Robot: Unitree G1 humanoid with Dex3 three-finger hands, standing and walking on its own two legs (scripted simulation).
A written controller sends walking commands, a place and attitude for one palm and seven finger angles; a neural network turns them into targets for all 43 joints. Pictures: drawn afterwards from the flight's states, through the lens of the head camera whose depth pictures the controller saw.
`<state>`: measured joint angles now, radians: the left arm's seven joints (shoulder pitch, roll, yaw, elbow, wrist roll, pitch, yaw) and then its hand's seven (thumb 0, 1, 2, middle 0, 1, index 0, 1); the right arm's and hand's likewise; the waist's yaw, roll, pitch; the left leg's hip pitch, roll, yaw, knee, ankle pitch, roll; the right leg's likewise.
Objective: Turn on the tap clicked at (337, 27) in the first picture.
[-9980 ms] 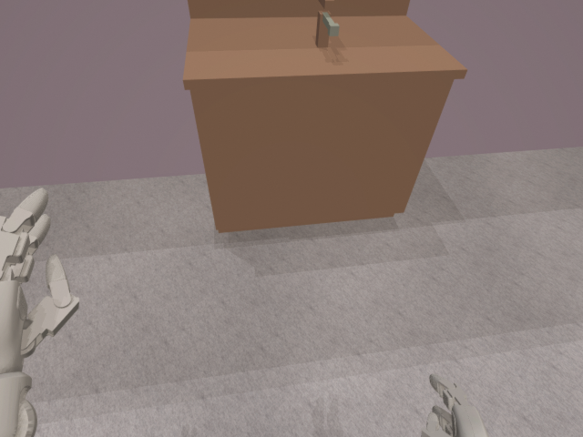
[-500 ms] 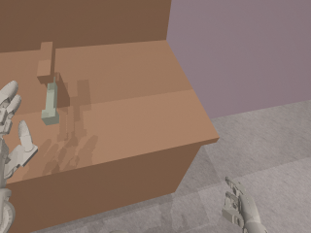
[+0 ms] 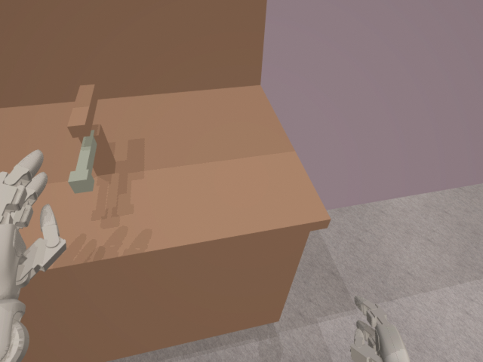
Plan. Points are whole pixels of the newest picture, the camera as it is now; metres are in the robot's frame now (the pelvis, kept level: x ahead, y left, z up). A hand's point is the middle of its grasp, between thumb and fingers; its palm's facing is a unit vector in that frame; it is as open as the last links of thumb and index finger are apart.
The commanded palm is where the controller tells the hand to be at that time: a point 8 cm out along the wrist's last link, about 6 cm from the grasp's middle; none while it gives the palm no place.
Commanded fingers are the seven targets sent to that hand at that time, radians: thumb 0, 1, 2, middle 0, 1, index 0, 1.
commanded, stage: turn the palm inward beside the body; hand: left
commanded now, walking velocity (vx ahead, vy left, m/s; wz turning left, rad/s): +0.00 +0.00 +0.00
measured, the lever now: (81, 181) +0.34 +0.31 +0.12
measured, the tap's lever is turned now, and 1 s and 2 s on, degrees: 0 0 0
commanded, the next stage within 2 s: reach beside the lever's end, fingers flat in 1.82 s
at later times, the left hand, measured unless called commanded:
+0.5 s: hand (82, 224) +0.23 +0.24 +0.17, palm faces +0.46 -0.84 -0.28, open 7.4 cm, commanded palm +0.18 +0.27 +0.18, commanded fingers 0.00 0.90 0.90 -0.20 -0.30 -0.20 -0.30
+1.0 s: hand (86, 228) +0.22 +0.23 +0.17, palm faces +0.47 -0.87 -0.18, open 7.4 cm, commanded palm +0.17 +0.27 +0.18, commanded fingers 0.00 0.90 0.90 -0.20 -0.30 -0.20 -0.30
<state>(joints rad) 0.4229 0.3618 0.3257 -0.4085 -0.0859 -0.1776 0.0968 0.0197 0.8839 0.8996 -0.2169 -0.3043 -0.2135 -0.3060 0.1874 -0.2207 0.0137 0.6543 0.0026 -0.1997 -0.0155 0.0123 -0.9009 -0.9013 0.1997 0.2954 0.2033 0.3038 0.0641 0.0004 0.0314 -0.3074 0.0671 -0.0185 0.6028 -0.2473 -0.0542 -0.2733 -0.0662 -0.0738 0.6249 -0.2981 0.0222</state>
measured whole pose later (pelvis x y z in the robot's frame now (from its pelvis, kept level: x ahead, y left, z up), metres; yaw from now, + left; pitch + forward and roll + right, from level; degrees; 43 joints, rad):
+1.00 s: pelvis +0.04 -0.01 +0.00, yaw +0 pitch -1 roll +0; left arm 0.48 0.25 0.28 -0.59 -0.19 0.12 0.14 0.02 0.89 0.90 -0.21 -0.30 -0.21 -0.30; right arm 0.21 -0.22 0.04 0.63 0.03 -0.24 -0.08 0.01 -0.90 -0.90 0.20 0.30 0.20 0.30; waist 0.09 0.04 -0.06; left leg -0.32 0.05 -0.06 0.66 -0.33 -0.06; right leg -0.28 -0.06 -0.07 0.68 -0.38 0.02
